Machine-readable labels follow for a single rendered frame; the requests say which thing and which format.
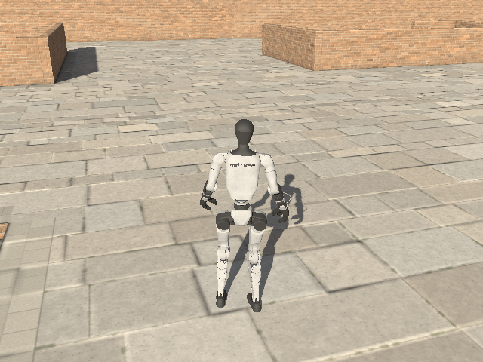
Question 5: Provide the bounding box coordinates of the robot left foot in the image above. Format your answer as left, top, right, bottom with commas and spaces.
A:
216, 290, 227, 307

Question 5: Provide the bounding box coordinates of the robot left forearm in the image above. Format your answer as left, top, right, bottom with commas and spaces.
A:
202, 180, 213, 201

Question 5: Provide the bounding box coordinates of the left robot hand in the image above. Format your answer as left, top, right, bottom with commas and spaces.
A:
200, 198, 217, 210

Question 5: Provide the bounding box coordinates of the right robot hand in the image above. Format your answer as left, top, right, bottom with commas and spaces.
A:
272, 207, 289, 223

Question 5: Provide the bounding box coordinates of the robot left upper arm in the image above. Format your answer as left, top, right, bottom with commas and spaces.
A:
206, 152, 228, 192

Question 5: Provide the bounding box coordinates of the robot right upper arm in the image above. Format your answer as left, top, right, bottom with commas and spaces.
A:
259, 153, 279, 195

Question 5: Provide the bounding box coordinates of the robot right forearm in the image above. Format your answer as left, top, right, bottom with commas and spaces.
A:
272, 184, 288, 210

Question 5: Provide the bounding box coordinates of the humanoid robot torso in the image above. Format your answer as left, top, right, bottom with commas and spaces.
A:
225, 148, 260, 226

